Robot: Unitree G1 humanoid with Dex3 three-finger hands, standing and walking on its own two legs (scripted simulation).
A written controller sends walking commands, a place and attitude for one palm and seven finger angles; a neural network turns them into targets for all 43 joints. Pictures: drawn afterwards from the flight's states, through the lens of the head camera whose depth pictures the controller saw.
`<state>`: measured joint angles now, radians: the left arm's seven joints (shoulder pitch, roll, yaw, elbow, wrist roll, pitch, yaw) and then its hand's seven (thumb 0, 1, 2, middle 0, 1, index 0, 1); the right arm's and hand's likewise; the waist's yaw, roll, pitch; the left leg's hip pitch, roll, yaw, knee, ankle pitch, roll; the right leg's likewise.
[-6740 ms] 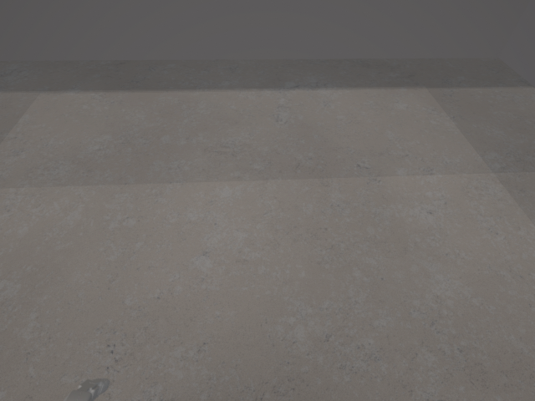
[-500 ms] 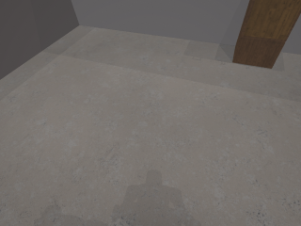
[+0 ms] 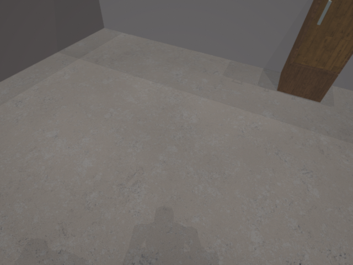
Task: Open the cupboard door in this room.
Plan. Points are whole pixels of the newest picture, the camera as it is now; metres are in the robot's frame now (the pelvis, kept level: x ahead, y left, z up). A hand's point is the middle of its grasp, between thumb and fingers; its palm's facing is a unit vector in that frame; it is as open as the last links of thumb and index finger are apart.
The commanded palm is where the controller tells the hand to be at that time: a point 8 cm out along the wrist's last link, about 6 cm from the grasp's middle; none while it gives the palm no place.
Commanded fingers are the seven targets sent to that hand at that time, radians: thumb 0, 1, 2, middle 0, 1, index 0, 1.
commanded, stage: stand and wait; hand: left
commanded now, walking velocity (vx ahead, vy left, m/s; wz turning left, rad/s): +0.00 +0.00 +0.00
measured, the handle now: (324, 12) +1.87 -0.95 -0.01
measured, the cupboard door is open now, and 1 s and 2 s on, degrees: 0 0 0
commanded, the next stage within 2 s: turn or walk to find it in 0.18 s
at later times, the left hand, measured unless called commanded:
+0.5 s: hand out of the picture +0.01 +0.17 -0.18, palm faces -0.07 -0.97 -0.23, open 7.4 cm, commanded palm none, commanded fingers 0.00 0.90 0.90 -0.20 -0.30 -0.20 -0.30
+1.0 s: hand out of the picture +0.03 +0.15 -0.18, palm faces -0.05 -0.98 -0.17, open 7.3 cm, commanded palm none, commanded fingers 0.00 0.90 0.90 -0.20 -0.30 -0.20 -0.30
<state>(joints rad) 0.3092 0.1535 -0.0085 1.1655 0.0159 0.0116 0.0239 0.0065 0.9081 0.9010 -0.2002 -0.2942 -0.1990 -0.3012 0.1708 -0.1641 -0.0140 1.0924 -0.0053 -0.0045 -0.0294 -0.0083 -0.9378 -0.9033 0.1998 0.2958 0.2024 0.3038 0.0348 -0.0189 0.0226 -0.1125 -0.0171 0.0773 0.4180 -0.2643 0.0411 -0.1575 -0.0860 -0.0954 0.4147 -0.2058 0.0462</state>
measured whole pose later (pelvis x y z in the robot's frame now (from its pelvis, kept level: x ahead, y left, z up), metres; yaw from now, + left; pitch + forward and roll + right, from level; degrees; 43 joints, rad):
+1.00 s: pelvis +0.00 -0.03 +0.00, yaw -6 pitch -2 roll +0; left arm 0.23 0.17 0.01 1.13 0.01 0.00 0.02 0.01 0.92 0.90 -0.20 -0.29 -0.20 -0.30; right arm 0.19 -0.16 -0.01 1.13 -0.01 0.00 -0.03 0.00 -0.92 -0.90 0.20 0.30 0.20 0.30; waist 0.02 -0.01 0.02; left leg -0.14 0.05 0.04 0.45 -0.28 -0.03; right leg -0.17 -0.01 -0.10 0.44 -0.23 -0.02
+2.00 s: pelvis -0.01 -0.01 +0.00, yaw -4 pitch -1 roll +0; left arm 0.27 0.15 0.01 1.14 0.01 -0.01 0.03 0.01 0.91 0.90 -0.20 -0.29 -0.20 -0.30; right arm 0.25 -0.16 -0.02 1.12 -0.01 0.00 -0.02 0.00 -0.91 -0.90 0.20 0.30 0.20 0.30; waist 0.01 0.00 0.04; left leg -0.18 0.00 0.01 0.46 -0.25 0.00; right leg -0.21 -0.06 -0.13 0.47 -0.23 0.00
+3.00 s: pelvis +0.00 -0.02 +0.00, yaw +10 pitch +1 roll +0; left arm 0.12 0.21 0.04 0.99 0.01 0.03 0.03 0.01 0.91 0.90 -0.20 -0.29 -0.20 -0.30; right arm 0.24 -0.18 -0.04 1.02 -0.03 0.02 -0.01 0.00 -0.90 -0.90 0.20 0.30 0.20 0.30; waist -0.03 0.00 0.07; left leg -0.25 -0.05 -0.08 0.43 -0.20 0.01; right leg -0.35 -0.04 0.00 0.78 -0.43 0.06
